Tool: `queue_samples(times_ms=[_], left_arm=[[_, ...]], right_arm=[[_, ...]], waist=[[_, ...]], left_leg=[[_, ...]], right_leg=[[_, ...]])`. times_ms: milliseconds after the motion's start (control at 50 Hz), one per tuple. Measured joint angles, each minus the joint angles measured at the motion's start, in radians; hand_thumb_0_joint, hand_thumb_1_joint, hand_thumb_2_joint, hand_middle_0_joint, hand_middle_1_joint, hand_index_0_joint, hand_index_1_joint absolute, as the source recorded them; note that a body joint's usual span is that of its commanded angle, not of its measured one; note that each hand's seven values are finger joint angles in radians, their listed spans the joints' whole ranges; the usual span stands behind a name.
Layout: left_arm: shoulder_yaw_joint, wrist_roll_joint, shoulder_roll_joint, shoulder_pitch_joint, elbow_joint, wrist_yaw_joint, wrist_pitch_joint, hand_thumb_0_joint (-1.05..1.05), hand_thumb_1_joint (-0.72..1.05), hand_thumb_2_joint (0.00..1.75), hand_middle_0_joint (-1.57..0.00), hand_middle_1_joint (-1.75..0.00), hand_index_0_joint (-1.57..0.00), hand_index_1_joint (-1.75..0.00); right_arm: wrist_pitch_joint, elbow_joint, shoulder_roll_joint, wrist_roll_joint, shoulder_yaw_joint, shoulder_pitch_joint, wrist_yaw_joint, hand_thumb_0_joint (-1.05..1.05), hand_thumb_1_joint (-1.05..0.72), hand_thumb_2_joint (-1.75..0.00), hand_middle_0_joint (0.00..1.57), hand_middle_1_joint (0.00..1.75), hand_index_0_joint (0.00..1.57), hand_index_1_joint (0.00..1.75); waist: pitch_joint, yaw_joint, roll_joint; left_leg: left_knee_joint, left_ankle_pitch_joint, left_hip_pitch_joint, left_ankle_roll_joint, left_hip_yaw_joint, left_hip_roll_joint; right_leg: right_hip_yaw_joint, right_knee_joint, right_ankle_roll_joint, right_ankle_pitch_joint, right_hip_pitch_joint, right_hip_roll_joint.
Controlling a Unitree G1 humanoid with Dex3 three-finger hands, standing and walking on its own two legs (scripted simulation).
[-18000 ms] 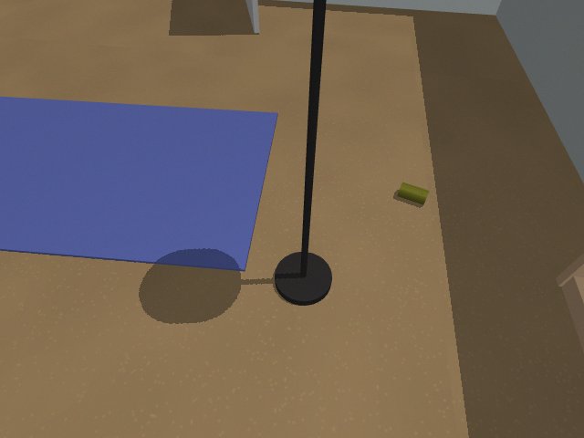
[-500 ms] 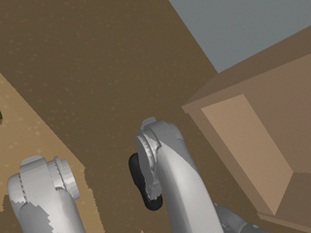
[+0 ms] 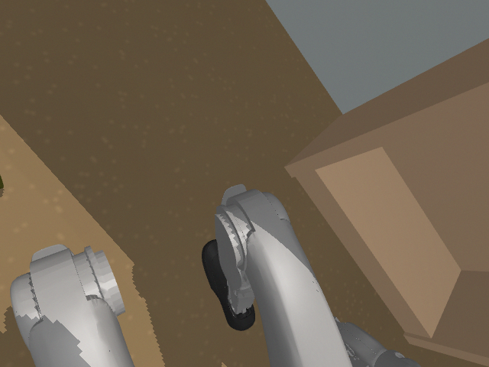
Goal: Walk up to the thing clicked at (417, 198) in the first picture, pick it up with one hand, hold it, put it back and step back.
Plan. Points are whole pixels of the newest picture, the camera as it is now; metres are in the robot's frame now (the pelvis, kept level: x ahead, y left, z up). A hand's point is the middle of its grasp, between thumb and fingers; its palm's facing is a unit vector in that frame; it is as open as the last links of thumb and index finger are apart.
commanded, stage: settle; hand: left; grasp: from above
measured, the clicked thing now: out of the picture +0.45 +0.31 -0.26
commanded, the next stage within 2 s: lift in 1.00 s
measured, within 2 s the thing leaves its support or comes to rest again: leaves its support in 0.32 s
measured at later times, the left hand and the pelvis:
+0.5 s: hand out of the picture +0.44 +0.32 -0.19, palm faces -0.37 -0.14 -0.92, open 9.6 cm; pelvis +0.01 +0.00 +0.01, yaw +2 degrees
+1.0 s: hand out of the picture +0.42 +0.31 -0.10, palm faces -0.43 -0.09 -0.90, open 9.5 cm; pelvis +0.00 -0.01 +0.05, yaw +7 degrees
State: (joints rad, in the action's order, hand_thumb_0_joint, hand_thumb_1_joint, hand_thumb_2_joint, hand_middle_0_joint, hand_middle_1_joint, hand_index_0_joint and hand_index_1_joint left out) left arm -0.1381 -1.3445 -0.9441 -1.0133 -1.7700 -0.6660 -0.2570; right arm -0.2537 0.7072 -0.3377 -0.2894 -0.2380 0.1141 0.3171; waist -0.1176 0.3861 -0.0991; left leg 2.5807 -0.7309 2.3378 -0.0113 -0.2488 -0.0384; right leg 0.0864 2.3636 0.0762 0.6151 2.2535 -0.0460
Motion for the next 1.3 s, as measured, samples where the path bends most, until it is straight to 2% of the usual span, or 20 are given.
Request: queue_samples(times_ms=[180, 300, 400, 560, 720, 820, 1120, 1200, 1300], left_arm=[[-0.012, 0.013, 0.012, 0.010, 0.028, 0.018, 0.013, -0.01, 0.05, 0.38, -0.81, -0.33, -0.80, -0.33], [-0.037, 0.020, 0.037, 0.049, 0.093, 0.050, 0.021, -0.02, 0.04, 0.36, -0.86, -0.28, -0.85, -0.28], [-0.037, 0.037, 0.073, 0.085, 0.182, 0.085, 0.030, -0.02, 0.03, 0.34, -0.89, -0.23, -0.88, -0.25], [0.023, 0.066, 0.175, 0.116, 0.292, 0.153, 0.063, -0.03, 0.04, 0.31, -0.93, -0.15, -0.90, -0.19], [0.074, 0.086, 0.235, 0.102, 0.328, 0.253, 0.070, -0.03, 0.06, 0.27, -0.96, -0.07, -0.93, -0.13], [0.091, 0.091, 0.243, 0.084, 0.339, 0.295, 0.050, -0.04, 0.07, 0.25, -0.98, -0.03, -0.94, -0.10], [0.095, 0.092, 0.253, 0.075, 0.380, 0.313, 0.034, -0.04, 0.06, 0.25, -0.99, -0.04, -0.95, -0.11], [0.094, 0.104, 0.261, 0.087, 0.405, 0.326, 0.044, -0.04, 0.06, 0.25, -0.98, -0.05, -0.94, -0.12], [0.099, 0.141, 0.280, 0.112, 0.447, 0.364, 0.072, -0.03, 0.06, 0.25, -0.97, -0.07, -0.93, -0.14]], right_arm=[[0.003, -0.002, -0.001, 0.006, 0.010, 0.011, -0.001, 0.00, -0.91, -0.91, 0.20, 0.30, 0.20, 0.30], [0.013, 0.010, -0.001, 0.018, 0.040, 0.031, 0.000, 0.00, -0.91, -0.91, 0.20, 0.30, 0.20, 0.30], [0.026, 0.027, 0.001, 0.040, 0.083, 0.046, -0.004, 0.00, -0.92, -0.91, 0.20, 0.30, 0.20, 0.30], [0.070, 0.045, 0.016, 0.096, 0.153, 0.059, -0.013, 0.00, -0.91, -0.91, 0.20, 0.30, 0.20, 0.30], [0.114, 0.027, 0.024, 0.137, 0.182, 0.038, -0.049, 0.00, -0.91, -0.91, 0.20, 0.30, 0.20, 0.30], [0.135, 0.018, 0.030, 0.148, 0.188, 0.029, -0.078, 0.00, -0.91, -0.91, 0.20, 0.30, 0.20, 0.30], [0.181, 0.035, 0.042, 0.170, 0.201, 0.076, -0.149, 0.00, -0.91, -0.91, 0.20, 0.30, 0.20, 0.30], [0.191, 0.038, 0.046, 0.178, 0.205, 0.090, -0.162, 0.00, -0.91, -0.91, 0.20, 0.30, 0.20, 0.30], [0.205, 0.033, 0.051, 0.197, 0.212, 0.102, -0.172, 0.00, -0.91, -0.91, 0.20, 0.30, 0.20, 0.30]], waist=[[0.006, -0.005, 0.005], [0.026, -0.021, 0.015], [0.058, -0.044, 0.035], [0.156, -0.091, 0.084], [0.200, -0.125, 0.117], [0.196, -0.137, 0.119], [0.207, -0.149, 0.124], [0.216, -0.152, 0.130], [0.235, -0.160, 0.138]], left_leg=[[-0.008, -0.003, 0.000, -0.004, 0.001, 0.000], [-0.017, -0.006, 0.000, -0.009, 0.006, -0.001], [-0.029, -0.006, 0.003, -0.009, 0.015, -0.002], [-0.085, 0.001, 0.000, -0.007, 0.049, -0.004], [-0.156, 0.022, -0.032, -0.005, 0.087, -0.004], [-0.188, 0.034, -0.054, -0.010, 0.098, -0.005], [-0.238, 0.056, -0.075, -0.016, 0.111, -0.005], [-0.257, 0.057, -0.086, -0.012, 0.115, -0.003], [-0.290, 0.057, -0.112, -0.007, 0.121, 0.000]], right_leg=[[0.000, -0.004, -0.003, 0.002, 0.003, 0.003], [-0.004, -0.006, -0.006, 0.006, 0.008, 0.008], [-0.010, -0.010, -0.006, 0.011, 0.013, 0.013], [-0.033, -0.038, -0.022, 0.022, 0.016, 0.030], [-0.062, -0.078, -0.020, 0.018, -0.004, 0.043], [-0.071, -0.096, -0.012, 0.010, -0.019, 0.047], [-0.080, -0.131, -0.018, -0.005, -0.031, 0.054], [-0.082, -0.149, -0.015, -0.006, -0.042, 0.055], [-0.083, -0.182, -0.016, -0.005, -0.069, 0.057]])
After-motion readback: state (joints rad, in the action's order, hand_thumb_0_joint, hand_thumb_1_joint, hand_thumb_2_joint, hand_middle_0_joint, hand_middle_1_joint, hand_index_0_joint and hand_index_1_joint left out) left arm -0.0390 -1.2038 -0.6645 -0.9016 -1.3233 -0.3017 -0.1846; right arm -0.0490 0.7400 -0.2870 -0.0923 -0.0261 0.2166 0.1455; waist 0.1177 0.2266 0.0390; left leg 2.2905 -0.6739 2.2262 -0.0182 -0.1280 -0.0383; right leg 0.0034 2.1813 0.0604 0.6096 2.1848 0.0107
